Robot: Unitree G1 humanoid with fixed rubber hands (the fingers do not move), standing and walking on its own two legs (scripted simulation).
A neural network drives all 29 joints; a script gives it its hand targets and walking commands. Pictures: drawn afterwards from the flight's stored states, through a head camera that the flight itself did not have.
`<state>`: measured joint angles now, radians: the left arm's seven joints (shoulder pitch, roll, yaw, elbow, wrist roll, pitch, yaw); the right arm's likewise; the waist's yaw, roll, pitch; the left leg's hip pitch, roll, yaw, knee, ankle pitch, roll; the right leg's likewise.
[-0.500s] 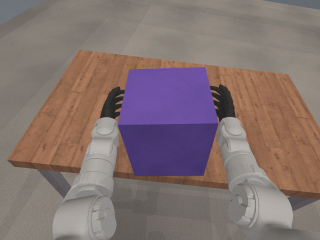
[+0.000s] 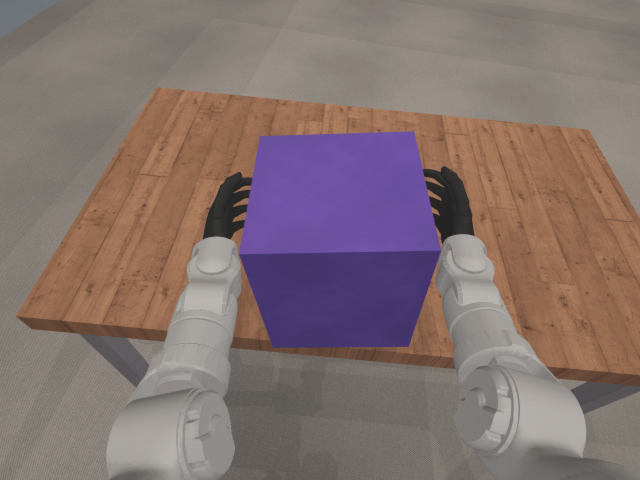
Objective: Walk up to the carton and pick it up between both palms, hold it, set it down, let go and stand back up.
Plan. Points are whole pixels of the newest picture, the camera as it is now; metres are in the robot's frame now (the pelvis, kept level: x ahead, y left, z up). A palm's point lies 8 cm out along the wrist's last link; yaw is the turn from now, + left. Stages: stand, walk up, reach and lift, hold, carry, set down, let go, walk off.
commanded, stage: set down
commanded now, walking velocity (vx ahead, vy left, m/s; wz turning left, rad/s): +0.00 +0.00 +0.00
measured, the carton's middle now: (338, 247) +0.44 -0.02 +0.01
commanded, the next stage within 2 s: none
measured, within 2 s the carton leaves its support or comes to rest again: rests again in 1.70 s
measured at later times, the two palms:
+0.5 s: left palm (219, 236) +0.42 +0.14 +0.07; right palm (453, 230) +0.42 -0.17 +0.08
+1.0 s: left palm (219, 237) +0.42 +0.14 +0.06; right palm (452, 230) +0.42 -0.17 +0.08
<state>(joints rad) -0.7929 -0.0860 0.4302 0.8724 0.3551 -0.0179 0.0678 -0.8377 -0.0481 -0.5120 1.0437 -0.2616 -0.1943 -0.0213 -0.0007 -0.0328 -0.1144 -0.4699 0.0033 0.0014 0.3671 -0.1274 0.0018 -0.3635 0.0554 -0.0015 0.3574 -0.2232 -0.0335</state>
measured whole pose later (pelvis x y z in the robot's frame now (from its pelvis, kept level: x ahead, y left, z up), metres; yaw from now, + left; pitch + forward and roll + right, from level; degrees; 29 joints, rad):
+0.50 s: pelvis +0.00 +0.00 +0.00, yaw +0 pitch +13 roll +0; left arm -0.81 -0.09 0.49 0.92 0.39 -0.06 0.05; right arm -0.84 -0.04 -0.54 1.03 -0.29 -0.19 0.00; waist 0.00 -0.03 -0.11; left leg -0.47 0.00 0.00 0.37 -0.13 0.00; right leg -0.36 0.06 0.00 0.36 -0.22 -0.03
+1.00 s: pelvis +0.00 +0.00 +0.00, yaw +0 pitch +13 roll +0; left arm -0.82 -0.11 0.57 0.89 0.45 -0.07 0.02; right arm -0.84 0.00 -0.61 0.97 -0.35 -0.18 0.02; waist 0.00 -0.04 -0.09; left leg -0.46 0.00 0.00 0.36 -0.12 0.00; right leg -0.36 0.06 0.00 0.36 -0.22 -0.03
